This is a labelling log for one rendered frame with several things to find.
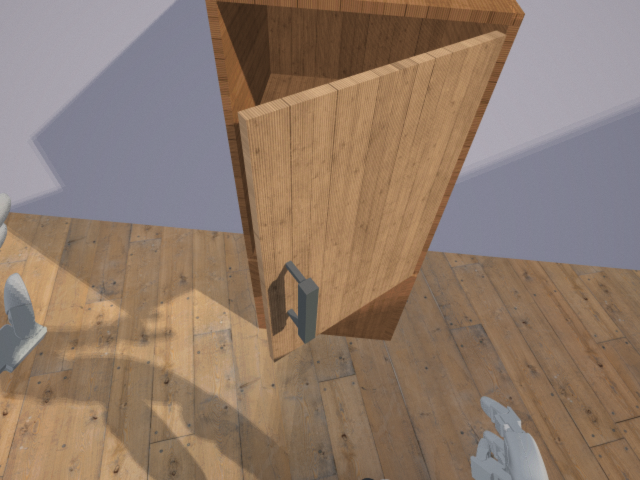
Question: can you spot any cupboard door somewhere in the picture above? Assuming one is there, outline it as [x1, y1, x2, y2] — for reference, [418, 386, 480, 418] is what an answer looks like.
[238, 30, 507, 363]

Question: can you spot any handle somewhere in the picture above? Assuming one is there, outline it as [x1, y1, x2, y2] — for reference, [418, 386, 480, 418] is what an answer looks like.
[285, 261, 319, 344]

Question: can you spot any right robot hand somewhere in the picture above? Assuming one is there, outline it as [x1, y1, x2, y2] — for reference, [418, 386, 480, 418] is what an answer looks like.
[470, 396, 549, 480]

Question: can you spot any left robot hand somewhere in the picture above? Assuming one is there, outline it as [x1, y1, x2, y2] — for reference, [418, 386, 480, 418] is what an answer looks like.
[0, 193, 47, 374]

